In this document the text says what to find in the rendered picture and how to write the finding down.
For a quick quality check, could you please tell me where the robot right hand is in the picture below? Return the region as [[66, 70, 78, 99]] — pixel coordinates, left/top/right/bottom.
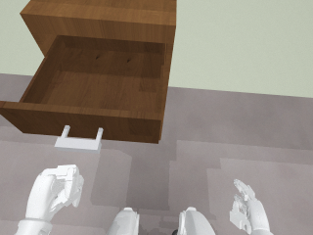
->
[[229, 179, 270, 235]]

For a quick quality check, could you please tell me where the cabinet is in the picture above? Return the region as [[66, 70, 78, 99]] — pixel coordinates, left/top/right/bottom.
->
[[20, 0, 177, 141]]

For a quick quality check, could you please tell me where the left robot forearm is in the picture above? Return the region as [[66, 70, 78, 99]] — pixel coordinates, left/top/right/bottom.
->
[[15, 217, 53, 235]]

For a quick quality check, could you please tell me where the robot left thigh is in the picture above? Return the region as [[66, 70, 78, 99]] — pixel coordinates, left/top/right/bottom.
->
[[107, 210, 140, 235]]

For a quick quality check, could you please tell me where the robot right thigh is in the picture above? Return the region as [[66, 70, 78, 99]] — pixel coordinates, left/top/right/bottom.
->
[[178, 210, 215, 235]]

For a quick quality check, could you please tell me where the drawer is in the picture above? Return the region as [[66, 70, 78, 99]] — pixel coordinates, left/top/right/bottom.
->
[[0, 34, 165, 144]]

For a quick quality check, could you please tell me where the robot left hand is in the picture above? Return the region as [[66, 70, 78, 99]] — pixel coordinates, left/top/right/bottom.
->
[[25, 164, 84, 222]]

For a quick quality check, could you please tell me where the handle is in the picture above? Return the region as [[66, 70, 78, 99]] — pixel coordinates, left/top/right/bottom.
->
[[54, 125, 104, 154]]

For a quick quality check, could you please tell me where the robot thigh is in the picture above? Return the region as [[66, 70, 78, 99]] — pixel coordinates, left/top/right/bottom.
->
[[107, 210, 140, 235], [178, 210, 215, 235]]

